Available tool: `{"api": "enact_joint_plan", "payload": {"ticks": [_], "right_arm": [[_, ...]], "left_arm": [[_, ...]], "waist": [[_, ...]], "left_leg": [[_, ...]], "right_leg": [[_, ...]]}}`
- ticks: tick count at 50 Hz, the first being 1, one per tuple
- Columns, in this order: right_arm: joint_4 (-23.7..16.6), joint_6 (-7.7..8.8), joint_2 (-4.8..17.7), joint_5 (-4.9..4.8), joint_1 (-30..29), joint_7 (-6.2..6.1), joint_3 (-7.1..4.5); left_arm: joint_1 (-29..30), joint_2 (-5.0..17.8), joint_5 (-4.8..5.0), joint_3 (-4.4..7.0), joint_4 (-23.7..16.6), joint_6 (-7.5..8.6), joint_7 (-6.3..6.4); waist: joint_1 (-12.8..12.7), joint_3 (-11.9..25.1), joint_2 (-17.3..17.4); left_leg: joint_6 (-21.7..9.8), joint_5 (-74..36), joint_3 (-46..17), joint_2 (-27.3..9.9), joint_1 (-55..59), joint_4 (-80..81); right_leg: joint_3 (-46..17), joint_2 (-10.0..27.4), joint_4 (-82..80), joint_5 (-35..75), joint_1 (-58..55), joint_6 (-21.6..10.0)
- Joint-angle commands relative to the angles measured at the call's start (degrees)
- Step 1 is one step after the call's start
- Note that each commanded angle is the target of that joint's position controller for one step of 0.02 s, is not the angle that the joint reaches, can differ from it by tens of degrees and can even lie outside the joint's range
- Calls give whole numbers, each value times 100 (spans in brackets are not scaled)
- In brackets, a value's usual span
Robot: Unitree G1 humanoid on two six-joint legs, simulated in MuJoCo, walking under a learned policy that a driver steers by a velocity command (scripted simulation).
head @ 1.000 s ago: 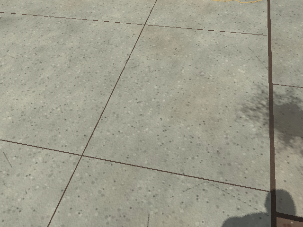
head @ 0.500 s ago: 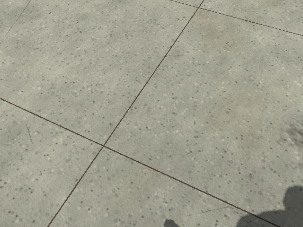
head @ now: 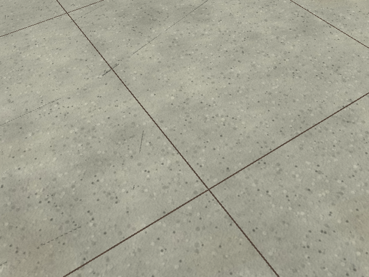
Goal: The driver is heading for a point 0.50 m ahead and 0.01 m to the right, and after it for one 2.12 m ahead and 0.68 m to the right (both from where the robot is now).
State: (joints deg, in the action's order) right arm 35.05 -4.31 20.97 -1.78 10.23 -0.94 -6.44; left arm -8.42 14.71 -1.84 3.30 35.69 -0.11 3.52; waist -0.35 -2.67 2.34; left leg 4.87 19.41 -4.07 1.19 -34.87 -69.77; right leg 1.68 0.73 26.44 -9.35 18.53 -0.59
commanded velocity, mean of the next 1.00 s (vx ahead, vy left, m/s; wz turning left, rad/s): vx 0.35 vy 0.00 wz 0.01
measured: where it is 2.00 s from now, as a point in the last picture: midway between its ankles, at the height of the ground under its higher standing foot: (251, 226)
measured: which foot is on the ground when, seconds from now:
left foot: up 0.00-0.22, down 0.24-0.92, up 0.94-1.00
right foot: down 0.00-0.24, up 0.26-0.88, down 0.90-1.00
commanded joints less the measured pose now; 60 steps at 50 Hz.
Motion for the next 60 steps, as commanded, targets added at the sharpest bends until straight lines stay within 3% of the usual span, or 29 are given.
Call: {"api": "enact_joint_plan", "payload": {"ticks": [1,8,11,12,13,14,15,16,18,22,24,25,28,33,34,37,40,42,43,44,45,46,47,48,50,53,57,58,60], "right_arm": [[-578,61,197,-12,-341,21,-11],[-576,-25,150,19,-259,172,-8],[-443,-113,157,-7,91,215,-93],[-274,-116,294,-10,494,162,-183],[-193,-78,862,-19,936,68,-370],[-381,36,1612,130,739,23,-452],[-475,212,1193,347,606,82,-370],[-416,319,901,361,376,66,-221],[-394,356,220,123,-287,-22,29],[-72,446,-378,346,-492,-71,331],[106,468,444,277,186,-59,55],[170,514,578,274,292,-51,18],[387,726,400,194,498,-70,28],[519,964,247,194,403,-80,11],[611,918,245,515,694,6,64],[640,970,356,490,600,46,15],[725,965,480,485,668,43,-27],[799,907,551,499,741,61,-41],[815,876,637,488,717,75,-49],[826,825,754,436,652,92,-68],[793,761,790,373,536,130,-46],[641,774,302,486,461,180,135],[27,905,-323,455,218,270,292],[-172,978,141,576,-445,274,280],[50,1067,204,550,-138,229,316],[211,794,182,626,239,243,368],[-26,642,27,523,-370,247,452],[-379,976,20,176,-1176,117,386],[-555,1220,-251,203,-1865,112,487]], "left_arm": [[-37,917,-23,259,-337,7,67],[178,1231,116,466,-184,34,-145],[239,1169,276,496,-58,60,-225],[21,974,300,467,65,47,-242],[-111,711,208,408,71,24,-278],[269,475,-4,297,-477,46,-249],[828,791,28,356,-524,91,-181],[864,889,176,382,-464,84,-150],[332,914,124,406,-95,-2,-83],[-315,477,226,222,313,-63,-271],[109,693,368,204,104,-55,-359],[275,845,429,237,-12,-44,-370],[236,887,426,288,-48,59,-350],[-9,598,393,262,-43,174,-423],[107,641,-208,268,12,-28,-695],[409,569,5,226,-188,-151,-1002],[643,628,25,180,-283,-156,-1022],[680,689,11,155,-291,-166,-974],[430,757,30,172,-223,-161,-917],[-319,854,69,228,4,-126,-825],[-1681,1004,91,345,444,-55,-709],[-2710,1596,51,506,791,-24,-594],[-2124,2314,140,595,569,-47,-537],[-1790,2161,137,570,317,-41,-543],[-1774,1761,61,462,484,38,-451],[-1096,1293,150,271,326,225,-418],[-1467,1361,194,289,476,343,-387],[-1385,989,505,235,264,411,-246],[-1398,1217,488,289,362,315,-80]], "waist": [[-201,587,-1093],[-122,797,-1291],[154,908,-1170],[268,924,-861],[345,706,464],[90,705,2002],[591,1173,1192],[419,962,964],[73,883,615],[-142,974,483],[411,718,741],[492,446,752],[481,-57,491],[308,-109,271],[378,-95,-53],[318,-313,492],[284,-384,409],[256,-388,387],[94,-241,401],[-311,136,295],[-1036,870,-150],[-1342,1161,-1263],[-743,1380,-2772],[-889,1092,-1479],[-437,439,-340],[112,89,-446],[117,-162,-157],[-68,-148,-56],[-263,-48,-268]], "left_leg": [[182,-48,310,-386,-596,321],[-138,217,791,-531,853,2172],[-513,-311,1032,-329,1755,3547],[-744,-686,885,-166,2488,4110],[-1233,-2304,-590,-952,3462,4769],[-2379,-3495,-2919,-2201,3844,4741],[-2648,-2929,-2699,-2356,3533,5028],[-2325,-2526,-2087,-2104,3281,5066],[-1765,-2678,-1139,-1643,2946,4875],[-1500,-2863,119,-1127,2401,4912],[-1688,46,-479,-1535,2761,5627],[-1741,1061,-952,-1820,2890,5923],[-1732,1755,-1447,-2329,3800,6297],[-1435,967,-353,-2259,4013,6462],[-1333,1114,189,-2046,3614,6593],[-1087,1061,876,-1979,3138,6673],[-1015,986,1286,-2081,3387,6634],[-996,417,1598,-2064,3553,6359],[-980,-949,1780,-2029,3558,5855],[-978,-2895,2055,-1927,3415,4664],[-898,-4409,2338,-1683,2793,2627],[-659,-2271,2216,-1293,1169,415],[-317,1170,1112,-129,-1138,-1116],[-338,695,154,-271,-1849,-1526],[-448,-188,117,-795,-1602,-945],[-275,-553,146,-1003,-573,-161],[-43,-839,569,-626,-556,855],[-15,-1157,216,-336,-762,1644],[-62,-1960,378,156,-460,3492]], "right_leg": [[-891,1385,-949,653,-1317,-1088],[-19,1785,-825,695,-1071,-1024],[381,1853,-184,679,-963,-617],[666,1632,422,298,-484,-264],[1161,1040,1957,-1206,939,286],[699,161,3452,-3031,2886,721],[-258,150,4230,-2868,2903,589],[-362,236,4340,-2328,2829,416],[-343,415,4104,-1424,2428,409],[-220,441,3088,-475,899,503],[-54,310,2855,-512,1425,399],[-250,340,2750,-553,1854,305],[-786,388,2794,-565,3177,102],[-617,691,3184,-188,3548,178],[-147,472,3066,-270,3061,200],[41,655,2576,19,2557,20],[285,669,2041,-272,2285,-310],[614,503,1799,-707,1912,-593],[852,226,1735,-1011,1400,-752],[1079,-185,1671,-1247,428,-898],[1090,-664,1375,-1150,-1312,-1066],[-297,-51,705,-2364,-2692,-1146],[-4076,1080,-1138,-4590,-3365,-1734],[-4768,1405,-1708,-4021,-3280,-1711],[-3632,1292,-1236,-2250,-2334,-1559],[-2535,550,-1391,-920,-914,-1456],[-1837,240,-1062,3573,-776,-1401],[-2042,268,-982,3243,-843,-1383],[-1918,-39,-760,3035,-932,-1022]]}}
Keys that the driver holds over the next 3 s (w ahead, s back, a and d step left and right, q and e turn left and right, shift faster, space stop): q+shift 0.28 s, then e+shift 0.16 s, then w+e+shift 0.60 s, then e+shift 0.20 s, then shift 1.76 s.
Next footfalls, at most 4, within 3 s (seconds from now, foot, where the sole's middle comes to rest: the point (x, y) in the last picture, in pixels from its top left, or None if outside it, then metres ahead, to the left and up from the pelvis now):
0.24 left None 0.00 0.15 -0.77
0.90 right None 0.31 -0.11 -0.77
1.34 left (231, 199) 0.76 -0.12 -0.77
1.72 right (282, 237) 0.60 -0.29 -0.77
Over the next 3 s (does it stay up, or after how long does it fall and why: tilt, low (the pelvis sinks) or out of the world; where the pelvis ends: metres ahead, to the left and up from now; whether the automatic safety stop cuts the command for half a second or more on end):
stays up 0.64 -0.20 0.00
